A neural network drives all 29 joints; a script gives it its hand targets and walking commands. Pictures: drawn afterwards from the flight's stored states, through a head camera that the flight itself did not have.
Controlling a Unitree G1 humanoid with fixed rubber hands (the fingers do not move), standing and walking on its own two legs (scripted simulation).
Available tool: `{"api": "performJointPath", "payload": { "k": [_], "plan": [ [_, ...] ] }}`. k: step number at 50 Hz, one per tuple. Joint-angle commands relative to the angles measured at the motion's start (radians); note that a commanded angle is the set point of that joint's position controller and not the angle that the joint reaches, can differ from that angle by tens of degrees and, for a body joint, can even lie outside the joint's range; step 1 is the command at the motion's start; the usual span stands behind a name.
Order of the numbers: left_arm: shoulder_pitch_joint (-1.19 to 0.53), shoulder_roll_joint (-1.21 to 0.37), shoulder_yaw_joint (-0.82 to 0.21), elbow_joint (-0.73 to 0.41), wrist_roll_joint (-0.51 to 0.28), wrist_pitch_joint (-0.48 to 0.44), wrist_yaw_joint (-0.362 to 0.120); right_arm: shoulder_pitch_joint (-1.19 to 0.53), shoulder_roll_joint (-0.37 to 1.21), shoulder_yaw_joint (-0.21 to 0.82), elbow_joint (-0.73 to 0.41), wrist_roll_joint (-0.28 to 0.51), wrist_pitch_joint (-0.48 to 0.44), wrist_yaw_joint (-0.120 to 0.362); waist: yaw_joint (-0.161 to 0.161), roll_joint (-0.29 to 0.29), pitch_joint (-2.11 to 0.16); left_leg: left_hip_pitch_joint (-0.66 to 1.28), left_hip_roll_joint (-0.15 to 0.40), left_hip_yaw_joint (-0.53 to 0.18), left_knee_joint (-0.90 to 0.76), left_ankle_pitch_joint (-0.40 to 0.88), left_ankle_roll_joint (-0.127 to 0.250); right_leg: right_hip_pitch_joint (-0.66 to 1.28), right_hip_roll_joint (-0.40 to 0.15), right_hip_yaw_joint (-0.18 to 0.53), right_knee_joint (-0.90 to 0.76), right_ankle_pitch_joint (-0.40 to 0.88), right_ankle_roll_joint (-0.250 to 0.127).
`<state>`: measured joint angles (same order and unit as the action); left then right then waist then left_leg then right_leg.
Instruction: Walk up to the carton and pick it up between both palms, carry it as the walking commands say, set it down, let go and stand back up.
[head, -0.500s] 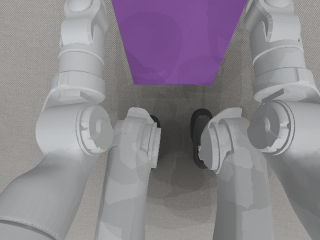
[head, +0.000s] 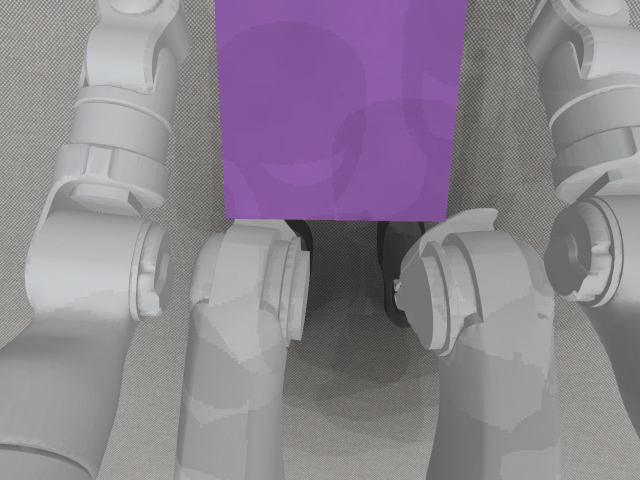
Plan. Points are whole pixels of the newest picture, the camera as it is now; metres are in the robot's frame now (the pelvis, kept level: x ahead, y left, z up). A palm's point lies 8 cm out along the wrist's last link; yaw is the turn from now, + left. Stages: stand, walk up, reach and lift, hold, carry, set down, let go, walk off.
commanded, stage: set down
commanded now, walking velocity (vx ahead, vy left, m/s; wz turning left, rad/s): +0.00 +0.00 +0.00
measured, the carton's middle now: (334, 59) +0.47 +0.02 -0.23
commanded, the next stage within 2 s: let go in 1.22 s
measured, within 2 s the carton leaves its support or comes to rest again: rests again in 0.14 s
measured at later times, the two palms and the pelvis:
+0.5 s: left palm out of the picture +0.54 +0.20 -0.03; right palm out of the picture +0.53 -0.18 -0.05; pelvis +0.01 +0.00 +0.08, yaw +1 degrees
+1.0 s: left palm out of the picture +0.52 +0.21 +0.12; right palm out of the picture +0.54 -0.19 +0.11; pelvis +0.01 +0.00 +0.20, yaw +1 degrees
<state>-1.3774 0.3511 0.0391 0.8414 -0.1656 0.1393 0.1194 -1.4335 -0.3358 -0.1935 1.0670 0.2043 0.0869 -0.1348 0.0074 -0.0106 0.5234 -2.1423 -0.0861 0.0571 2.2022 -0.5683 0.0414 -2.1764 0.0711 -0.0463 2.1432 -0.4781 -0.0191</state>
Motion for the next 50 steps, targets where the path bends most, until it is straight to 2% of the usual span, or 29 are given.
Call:
{"api": "performJointPath", "payload": {
  "k": [1, 4, 5, 9, 12, 13, 14, 15, 16, 17, 18, 19, 20, 23, 24, 25, 27, 29, 30, 34, 38, 39, 40, 41, 43, 44, 48, 49, 50],
  "plan": [
    [-0.257, 0.181, 0.153, -0.221, -0.07, 0.027, 0.041, -0.344, -0.161, 0.066, -0.56, 0.088, 0.027, -0.043, 0.111, -0.059, -2.035, 0.728, 0.034, -0.056, -0.269, 0.233, -0.04, 0.997, -0.015, 0.046, -0.131, 0.18, 0.025],
    [-0.235, 0.213, 0.182, -0.35, -0.058, 0.068, 0.056, -0.285, -0.134, 0.075, -0.63, 0.073, 0.092, -0.058, 0.121, -0.081, -2.224, 0.803, 0.019, -0.034, -0.307, 0.247, -0.032, 1.133, -0.01, 0.04, -0.163, 0.216, 0.027],
    [-0.258, 0.215, 0.177, -0.43, -0.05, 0.081, 0.059, -0.249, -0.106, 0.087, -0.641, 0.087, 0.116, -0.058, 0.138, -0.058, -2.275, 0.856, 0.011, -0.032, -0.322, 0.277, -0.035, 1.153, -0.009, 0.042, -0.166, 0.243, 0.023],
    [-0.254, 0.189, 0.125, -0.475, -0.036, 0.138, 0.057, -0.147, -0.087, 0.085, -0.511, 0.064, 0.206, -0.049, 0.085, 0.021, -2.171, 0.914, 0.017, -0.039, -0.391, 0.214, -0.04, 1.045, -0.002, 0.033, -0.22, 0.165, 0.005],
    [-0.244, 0.151, 0.11, -0.539, -0.051, 0.168, 0.04, -0.155, -0.107, 0.058, -0.599, 0.036, 0.231, -0.054, 0.046, 0.048, -2.124, 0.941, 0.021, -0.046, -0.435, 0.206, -0.052, 1.044, 0.002, 0.044, -0.292, 0.162, -0.012],
    [-0.227, 0.16, 0.114, -0.523, -0.041, 0.173, 0.035, -0.129, -0.096, 0.053, -0.593, 0.042, 0.236, -0.053, 0.061, 0.069, -2.124, 0.966, 0.022, -0.05, -0.445, 0.216, -0.052, 1.023, 0.003, 0.041, -0.298, 0.167, -0.018],
    [-0.202, 0.128, 0.092, -0.5, -0.057, 0.18, 0.031, -0.126, -0.118, 0.035, -0.61, 0.017, 0.235, -0.052, 0.015, 0.068, -2.105, 0.978, 0.021, -0.066, -0.457, 0.227, -0.055, 1.018, 0.009, 0.029, -0.312, 0.178, -0.017],
    [-0.182, 0.107, 0.078, -0.434, -0.074, 0.192, 0.02, -0.138, -0.102, 0.051, -0.593, 0.026, 0.238, -0.046, 0.011, 0.066, -2.07, 0.956, 0.025, -0.068, -0.461, 0.208, -0.049, 0.997, 0.004, 0.032, -0.335, 0.155, -0.026],
    [-0.198, 0.107, 0.075, -0.508, -0.081, 0.196, 0.012, -0.147, -0.119, 0.029, -0.663, 0.015, 0.237, -0.043, -0.009, 0.076, -2.121, 0.994, 0.023, -0.079, -0.476, 0.241, -0.056, 1.034, 0.008, 0.028, -0.343, 0.193, -0.028],
    [-0.163, 0.114, 0.088, -0.437, -0.067, 0.2, 0.007, -0.142, -0.115, 0.031, -0.644, 0.001, 0.242, -0.042, 0.018, 0.058, -2.069, 0.971, 0.017, -0.08, -0.502, 0.218, -0.052, 1.027, 0.006, 0.03, -0.365, 0.158, -0.021],
    [-0.152, 0.119, 0.091, -0.398, -0.068, 0.205, 0.003, -0.162, -0.121, 0.03, -0.668, 0.012, 0.24, -0.037, 0.01, 0.04, -2.058, 0.962, 0.024, -0.08, -0.509, 0.201, -0.05, 1.04, 0.005, 0.029, -0.387, 0.146, -0.022],
    [-0.176, 0.113, 0.088, -0.473, -0.081, 0.206, 0.0, -0.196, -0.121, 0.033, -0.76, 0.02, 0.236, -0.038, 0.02, 0.038, -2.118, 0.994, 0.022, -0.079, -0.526, 0.243, -0.057, 1.1, 0.006, 0.036, -0.403, 0.189, -0.02],
    [-0.155, 0.117, 0.1, -0.389, -0.073, 0.212, -0.005, -0.183, -0.133, 0.02, -0.706, 0.0, 0.245, -0.035, 0.019, 0.022, -2.085, 0.978, 0.021, -0.08, -0.546, 0.224, -0.055, 1.083, 0.008, 0.026, -0.416, 0.166, -0.011],
    [-0.141, 0.144, 0.133, -0.391, -0.056, 0.214, -0.004, -0.208, -0.13, 0.02, -0.785, 0.013, 0.246, -0.032, 0.057, 0.013, -2.113, 1.017, 0.015, -0.081, -0.576, 0.265, -0.051, 1.139, 0.012, 0.034, -0.459, 0.19, -0.005],
    [-0.155, 0.138, 0.133, -0.463, -0.063, 0.213, -0.002, -0.195, -0.145, 0.013, -0.806, 0.002, 0.247, -0.031, 0.055, 0.009, -2.162, 1.041, 0.014, -0.082, -0.588, 0.309, -0.058, 1.184, 0.014, 0.039, -0.47, 0.228, -0.008],
    [-0.126, 0.138, 0.131, -0.393, -0.065, 0.221, -0.003, -0.192, -0.133, 0.022, -0.759, 0.0, 0.258, -0.03, 0.049, -0.012, -2.107, 1.02, 0.017, -0.084, -0.59, 0.295, -0.051, 1.151, 0.014, 0.039, -0.484, 0.212, -0.006],
    [-0.124, 0.17, 0.162, -0.432, -0.051, 0.222, -0.009, -0.158, -0.146, 0.008, -0.775, -0.009, 0.267, -0.03, 0.06, -0.011, -2.163, 1.064, 0.014, -0.081, -0.621, 0.328, -0.053, 1.211, 0.015, 0.048, -0.519, 0.244, -0.007],
    [-0.099, 0.19, 0.183, -0.414, -0.032, 0.221, -0.006, -0.1, -0.137, 0.003, -0.686, -0.023, 0.284, -0.03, 0.071, -0.026, -2.139, 1.039, 0.011, -0.068, -0.643, 0.323, -0.056, 1.235, 0.017, 0.059, -0.545, 0.246, -0.003],
    [-0.107, 0.223, 0.205, -0.48, -0.016, 0.216, -0.007, -0.097, -0.135, 0.008, -0.739, -0.016, 0.283, -0.029, 0.084, -0.023, -2.202, 1.084, 0.012, -0.062, -0.653, 0.358, -0.055, 1.283, 0.017, 0.06, -0.558, 0.286, -0.002],
    [-0.051, 0.238, 0.209, -0.644, -0.04, 0.229, -0.007, -0.056, -0.164, 0.017, -0.888, -0.016, 0.304, -0.034, 0.072, -0.056, -2.434, 1.18, -0.003, -0.06, -0.678, 0.532, -0.063, 1.504, 0.027, 0.078, -0.589, 0.511, -0.006],
    [-0.01, 0.217, 0.175, -0.702, -0.092, 0.258, -0.029, -0.05, -0.147, 0.061, -1.003, -0.008, 0.336, -0.033, 0.064, -0.083, -2.535, 1.201, -0.006, -0.051, -0.746, 0.578, -0.057, 1.681, 0.018, 0.098, -0.652, 0.621, -0.002],
    [-0.009, 0.222, 0.167, -0.672, -0.086, 0.273, -0.03, -0.039, -0.16, 0.055, -0.934, -0.019, 0.35, -0.031, 0.054, -0.074, -2.498, 1.164, -0.004, -0.053, -0.759, 0.552, -0.059, 1.675, 0.018, 0.101, -0.658, 0.59, -0.005],
    [-0.016, 0.218, 0.157, -0.72, -0.093, 0.282, -0.03, -0.042, -0.161, 0.06, -0.983, -0.01, 0.358, -0.028, 0.056, -0.057, -2.521, 1.222, -0.004, -0.063, -0.788, 0.562, -0.059, 1.685, 0.017, 0.092, -0.676, 0.589, -0.003],
    [-0.019, 0.223, 0.161, -0.706, -0.095, 0.292, -0.037, -0.031, -0.163, 0.057, -0.946, -0.025, 0.372, -0.025, 0.043, -0.059, -2.47, 1.221, 0.006, -0.064, -0.818, 0.541, -0.062, 1.673, 0.014, 0.095, -0.708, 0.572, -0.006],
    [-0.009, 0.195, 0.141, -0.67, -0.112, 0.301, -0.051, -0.03, -0.138, 0.077, -0.926, -0.003, 0.38, -0.016, 0.051, -0.029, -2.362, 1.215, 0.009, -0.065, -0.848, 0.523, -0.062, 1.633, 0.004, 0.105, -0.758, 0.519, -0.008],
    [-0.012, 0.208, 0.153, -0.631, -0.107, 0.3, -0.052, -0.024, -0.174, 0.044, -0.878, -0.027, 0.382, -0.016, 0.04, -0.04, -2.299, 1.211, 0.017, -0.074, -0.875, 0.492, -0.064, 1.608, 0.003, 0.097, -0.776, 0.482, -0.002],
    [-0.013, 0.206, 0.164, -0.512, -0.084, 0.288, -0.057, -0.02, -0.131, 0.06, -0.777, -0.021, 0.366, -0.002, 0.071, -0.026, -2.14, 1.243, 0.027, -0.076, -0.973, 0.412, -0.065, 1.557, -0.009, 0.097, -0.874, 0.348, 0.004],
    [-0.026, 0.207, 0.161, -0.426, -0.072, 0.284, -0.058, -0.03, -0.121, 0.047, -0.695, -0.035, 0.361, 0.0, 0.067, -0.024, -2.02, 1.186, 0.029, -0.082, -0.992, 0.356, -0.061, 1.501, -0.015, 0.092, -0.891, 0.287, 0.007],
    [-0.055, 0.188, 0.144, -0.422, -0.074, 0.281, -0.06, -0.052, -0.115, 0.058, -0.67, -0.036, 0.359, 0.006, 0.054, -0.009, -1.989, 1.221, 0.036, -0.087, -1.03, 0.323, -0.066, 1.517, -0.017, 0.097, -0.926, 0.261, 0.01]
  ]
}}
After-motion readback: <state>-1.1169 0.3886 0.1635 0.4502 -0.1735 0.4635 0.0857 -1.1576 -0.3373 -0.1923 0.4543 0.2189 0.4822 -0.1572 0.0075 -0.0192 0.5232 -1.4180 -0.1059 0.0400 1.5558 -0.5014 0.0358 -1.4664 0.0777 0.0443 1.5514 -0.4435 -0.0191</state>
